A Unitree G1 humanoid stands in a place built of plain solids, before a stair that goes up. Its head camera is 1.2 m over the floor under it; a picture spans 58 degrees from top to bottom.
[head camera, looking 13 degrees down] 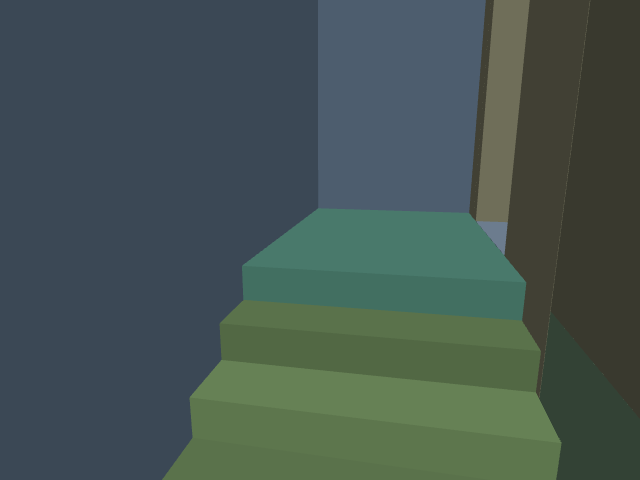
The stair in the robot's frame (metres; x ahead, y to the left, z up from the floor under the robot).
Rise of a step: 0.16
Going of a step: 0.27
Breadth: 1.20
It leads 11 degrees to the right of straight ahead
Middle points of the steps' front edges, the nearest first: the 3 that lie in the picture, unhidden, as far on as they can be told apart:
1.23 -0.13 0.32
1.50 -0.18 0.49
1.76 -0.24 0.65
